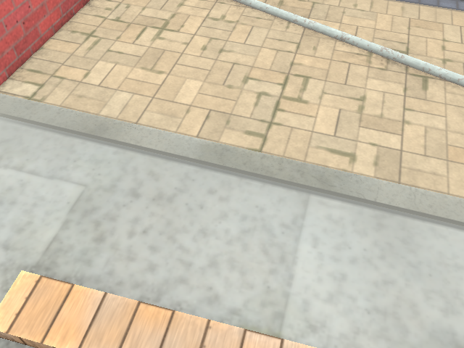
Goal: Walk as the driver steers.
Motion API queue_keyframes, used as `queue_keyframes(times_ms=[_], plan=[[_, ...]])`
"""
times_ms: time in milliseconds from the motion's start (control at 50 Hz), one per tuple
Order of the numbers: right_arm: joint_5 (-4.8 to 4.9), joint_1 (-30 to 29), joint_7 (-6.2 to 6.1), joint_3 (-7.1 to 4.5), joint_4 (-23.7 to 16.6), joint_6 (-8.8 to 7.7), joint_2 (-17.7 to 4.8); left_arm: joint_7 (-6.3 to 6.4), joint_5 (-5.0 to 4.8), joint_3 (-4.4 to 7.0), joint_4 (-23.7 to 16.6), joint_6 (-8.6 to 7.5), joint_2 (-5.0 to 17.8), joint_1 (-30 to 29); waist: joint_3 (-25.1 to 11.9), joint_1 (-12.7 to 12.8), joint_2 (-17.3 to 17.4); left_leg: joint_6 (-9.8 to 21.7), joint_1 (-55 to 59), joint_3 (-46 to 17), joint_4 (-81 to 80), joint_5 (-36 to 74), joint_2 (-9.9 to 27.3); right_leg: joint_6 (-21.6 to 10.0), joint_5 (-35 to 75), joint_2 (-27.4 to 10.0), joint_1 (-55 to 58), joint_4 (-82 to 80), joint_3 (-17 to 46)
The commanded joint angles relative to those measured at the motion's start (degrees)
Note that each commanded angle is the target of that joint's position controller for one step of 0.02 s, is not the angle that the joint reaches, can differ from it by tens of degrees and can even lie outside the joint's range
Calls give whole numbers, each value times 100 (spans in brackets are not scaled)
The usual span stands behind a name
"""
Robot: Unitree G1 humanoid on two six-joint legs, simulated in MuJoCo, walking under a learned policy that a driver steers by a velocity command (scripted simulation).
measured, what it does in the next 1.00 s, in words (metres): stands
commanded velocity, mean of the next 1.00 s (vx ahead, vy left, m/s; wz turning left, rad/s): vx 0.00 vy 0.00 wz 0.02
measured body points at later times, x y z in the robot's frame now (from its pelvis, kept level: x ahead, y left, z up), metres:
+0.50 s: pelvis -0.01 -0.02 +0.01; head -0.01 -0.02 +0.46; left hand +0.02 +0.22 -0.15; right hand +0.00 -0.27 -0.15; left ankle +0.00 +0.08 -0.74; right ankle -0.02 -0.13 -0.74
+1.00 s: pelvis +0.00 -0.03 +0.01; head +0.00 -0.03 +0.46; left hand -0.02 +0.19 -0.15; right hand -0.02 -0.25 -0.16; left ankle +0.00 +0.08 -0.74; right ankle -0.02 -0.13 -0.74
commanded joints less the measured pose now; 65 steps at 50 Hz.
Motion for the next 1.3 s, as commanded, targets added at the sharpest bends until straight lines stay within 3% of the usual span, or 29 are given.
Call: queue_keyframes(times_ms=[20, 40, 60, 80, 140, 200, 300, 520, 840, 1300], plan=[[22, 51, -18, -131, -181, -116, -637, 80, 97, 52, -71, -231, 602, 361, -482, -22, 179, 94, -488, -1106, -427, 937, 1140, -173, 1624, -695, 1156, -1042, 732], [50, 332, 18, -152, -60, -92, -572, 44, -11, 101, 6, -250, 814, -12, -170, -390, -463, 8, -218, -751, -775, 412, 685, -333, 1718, -740, 467, -803, 779], [9, 256, -2, -160, 119, -77, -701, -17, -29, 46, -5, -284, 537, -128, -138, -198, -286, -42, 158, -734, -779, 447, 696, -307, 1317, -661, 190, -886, 707], [21, 214, -14, -195, 211, -70, -771, -37, -18, 17, 69, -314, 448, -55, -47, -113, -206, -30, 220, -762, -717, 534, 734, -244, 1073, -549, 113, -970, 602], [24, 268, 0, -197, 410, -84, -726, 24, -25, -1, 321, -338, 438, 65, -41, -112, -231, -9, 224, -787, -716, 732, 816, -235, 953, -469, 204, -1070, 558], [34, 352, -25, -172, 673, -102, -645, 36, -21, -17, 475, -341, 389, 47, 10, -97, 14, -66, 106, -771, -818, 609, 798, -273, 824, -475, 275, -1096, 562], [35, 476, -53, -146, 1014, -96, -607, 50, -21, -46, 735, -349, 340, 44, 67, -102, 119, -109, 82, -758, -872, 554, 805, -310, 691, -459, 225, -1147, 570], [38, 748, -97, -66, 1531, -97, -474, 68, -25, -141, 1175, -362, 148, 190, 108, -134, 117, -126, 97, -718, -816, 579, 845, -329, 666, -404, 101, -1169, 557], [41, 973, -139, -15, 1874, -108, -190, 105, -23, -196, 1487, -375, -90, 522, 165, -125, 134, -137, 57, -663, -709, 670, 865, -339, 757, -359, 17, -1093, 538], [39, 1220, -171, -25, 2005, -116, 24, 137, -17, -190, 1604, -383, -285, 787, 233, -115, 148, -146, 40, -633, -629, 759, 880, -353, 859, -341, 11, -1019, 520]])
Next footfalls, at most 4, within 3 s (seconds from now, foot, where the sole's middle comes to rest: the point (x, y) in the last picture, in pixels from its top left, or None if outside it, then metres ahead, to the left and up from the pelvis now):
2.12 right None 0.47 -0.07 -0.72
2.60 left None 0.47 0.11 -0.72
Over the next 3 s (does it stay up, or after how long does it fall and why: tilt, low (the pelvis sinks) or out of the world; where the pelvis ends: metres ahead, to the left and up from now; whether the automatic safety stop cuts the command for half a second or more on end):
stays up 0.47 0.01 0.06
